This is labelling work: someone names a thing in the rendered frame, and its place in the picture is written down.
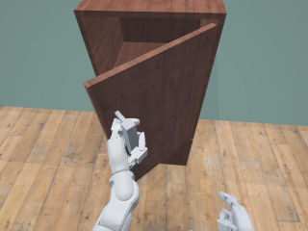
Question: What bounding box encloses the handle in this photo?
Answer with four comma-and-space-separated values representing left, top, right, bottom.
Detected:
115, 111, 139, 153

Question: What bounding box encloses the left robot forearm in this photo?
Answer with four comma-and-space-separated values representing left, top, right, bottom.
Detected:
91, 170, 141, 231

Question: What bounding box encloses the right robot hand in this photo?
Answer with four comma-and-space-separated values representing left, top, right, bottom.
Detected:
217, 192, 255, 231

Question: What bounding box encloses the cupboard door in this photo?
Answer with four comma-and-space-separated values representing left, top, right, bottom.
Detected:
83, 22, 218, 182

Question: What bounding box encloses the left robot hand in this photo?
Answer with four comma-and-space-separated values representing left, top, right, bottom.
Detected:
107, 118, 148, 175

